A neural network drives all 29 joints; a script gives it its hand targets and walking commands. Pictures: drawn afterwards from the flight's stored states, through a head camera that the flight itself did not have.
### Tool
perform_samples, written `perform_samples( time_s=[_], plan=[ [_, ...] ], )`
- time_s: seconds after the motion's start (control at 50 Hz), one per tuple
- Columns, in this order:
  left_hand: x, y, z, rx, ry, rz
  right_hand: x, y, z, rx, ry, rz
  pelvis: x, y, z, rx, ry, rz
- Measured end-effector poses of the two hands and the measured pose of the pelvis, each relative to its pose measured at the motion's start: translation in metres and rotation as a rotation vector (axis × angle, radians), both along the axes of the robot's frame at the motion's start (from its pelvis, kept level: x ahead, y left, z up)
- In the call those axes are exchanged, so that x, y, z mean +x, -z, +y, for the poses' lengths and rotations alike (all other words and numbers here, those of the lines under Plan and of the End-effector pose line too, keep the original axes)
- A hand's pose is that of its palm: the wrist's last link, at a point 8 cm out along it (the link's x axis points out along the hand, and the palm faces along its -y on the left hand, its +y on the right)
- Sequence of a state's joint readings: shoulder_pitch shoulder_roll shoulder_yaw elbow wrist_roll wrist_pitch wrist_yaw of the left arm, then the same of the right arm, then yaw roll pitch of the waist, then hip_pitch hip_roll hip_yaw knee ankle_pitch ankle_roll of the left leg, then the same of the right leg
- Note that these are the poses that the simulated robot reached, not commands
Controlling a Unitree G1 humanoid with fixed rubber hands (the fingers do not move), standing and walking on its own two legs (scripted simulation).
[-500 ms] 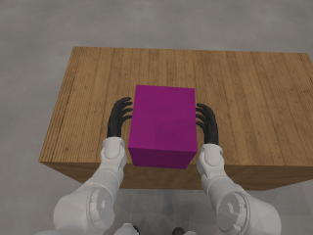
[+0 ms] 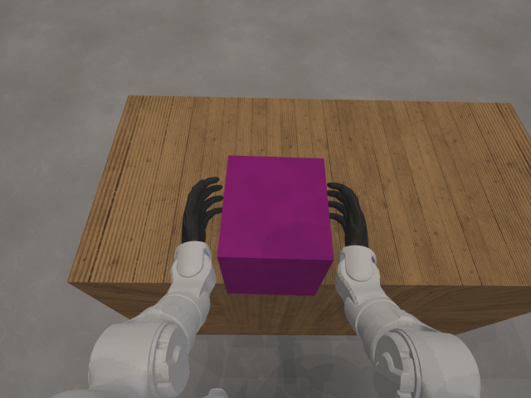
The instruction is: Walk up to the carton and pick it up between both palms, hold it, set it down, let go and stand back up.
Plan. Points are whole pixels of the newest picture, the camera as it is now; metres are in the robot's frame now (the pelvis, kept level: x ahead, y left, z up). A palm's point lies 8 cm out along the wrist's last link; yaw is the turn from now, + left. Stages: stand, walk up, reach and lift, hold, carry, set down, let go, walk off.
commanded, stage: reach and lift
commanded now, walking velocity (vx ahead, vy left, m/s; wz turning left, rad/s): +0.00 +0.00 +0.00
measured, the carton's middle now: (273, 228) +0.40 +0.03 -0.06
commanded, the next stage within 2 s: none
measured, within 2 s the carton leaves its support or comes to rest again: leaves its support in 0.16 s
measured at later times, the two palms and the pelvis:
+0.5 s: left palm (185, 205) +0.37 +0.15 +0.07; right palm (368, 213) +0.38 -0.10 +0.07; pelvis -0.02 +0.00 +0.01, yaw +2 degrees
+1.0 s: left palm (182, 188) +0.37 +0.15 +0.11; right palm (382, 202) +0.37 -0.10 +0.11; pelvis -0.02 +0.00 +0.03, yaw +3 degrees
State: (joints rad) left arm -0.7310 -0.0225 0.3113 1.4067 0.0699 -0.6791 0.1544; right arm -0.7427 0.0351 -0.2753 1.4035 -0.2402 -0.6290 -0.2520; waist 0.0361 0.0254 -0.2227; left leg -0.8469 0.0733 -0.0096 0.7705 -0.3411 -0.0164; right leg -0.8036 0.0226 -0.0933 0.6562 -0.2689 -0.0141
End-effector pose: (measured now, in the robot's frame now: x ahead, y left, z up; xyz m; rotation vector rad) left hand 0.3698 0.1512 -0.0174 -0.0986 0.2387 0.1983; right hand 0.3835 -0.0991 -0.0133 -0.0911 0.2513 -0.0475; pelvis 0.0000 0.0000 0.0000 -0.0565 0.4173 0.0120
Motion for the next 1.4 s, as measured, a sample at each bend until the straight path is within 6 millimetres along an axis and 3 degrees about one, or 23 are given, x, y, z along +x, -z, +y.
perform_samples(
  time_s=[0.28,0.56,0.64,1.0,1.4],
  plan=[
    [-0.017,-0.016,0.006,0.026,-0.006,0.037,-0.012,-0.022,0.006,-0.018,-0.017,0.033,-0.010,0.001,0.002,0.001,-0.024,-0.052],
    [0.003,-0.101,-0.002,0.101,0.054,-0.003,-0.005,-0.101,-0.003,0.037,0.045,-0.005,-0.021,-0.016,0.000,0.028,-0.035,-0.173],
    [0.004,-0.118,-0.006,0.097,0.062,0.001,-0.006,-0.116,-0.007,0.046,0.056,-0.002,-0.020,-0.023,-0.001,0.034,-0.032,-0.220],
    [-0.002,-0.128,-0.003,0.073,0.057,0.017,-0.013,-0.125,-0.004,0.076,0.065,0.019,-0.015,-0.034,0.000,0.034,-0.040,-0.286],
    [-0.010,-0.190,-0.009,0.120,0.079,-0.021,-0.028,-0.172,-0.009,0.097,0.086,-0.021,-0.014,-0.040,0.001,0.037,-0.055,-0.427]
  ],
)
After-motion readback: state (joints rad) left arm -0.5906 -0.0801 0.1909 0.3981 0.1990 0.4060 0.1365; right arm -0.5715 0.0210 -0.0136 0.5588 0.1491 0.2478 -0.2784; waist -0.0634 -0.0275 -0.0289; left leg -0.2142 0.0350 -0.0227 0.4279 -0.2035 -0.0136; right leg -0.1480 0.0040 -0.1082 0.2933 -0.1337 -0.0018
